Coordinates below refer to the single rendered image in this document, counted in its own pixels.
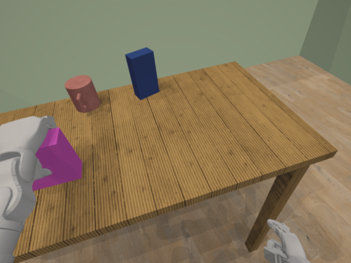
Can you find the sponge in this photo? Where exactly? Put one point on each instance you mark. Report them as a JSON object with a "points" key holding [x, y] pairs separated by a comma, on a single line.
{"points": [[57, 155]]}

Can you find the robot left hand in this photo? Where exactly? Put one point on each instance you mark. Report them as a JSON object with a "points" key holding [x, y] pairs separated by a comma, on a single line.
{"points": [[28, 133]]}

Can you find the robot right hand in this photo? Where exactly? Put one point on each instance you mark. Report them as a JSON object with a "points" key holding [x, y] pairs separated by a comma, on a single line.
{"points": [[290, 246]]}

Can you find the robot left forearm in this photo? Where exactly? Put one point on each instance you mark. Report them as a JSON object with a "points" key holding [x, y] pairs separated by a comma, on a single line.
{"points": [[17, 199]]}

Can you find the table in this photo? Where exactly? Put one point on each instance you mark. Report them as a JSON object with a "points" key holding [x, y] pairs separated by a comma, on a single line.
{"points": [[206, 132]]}

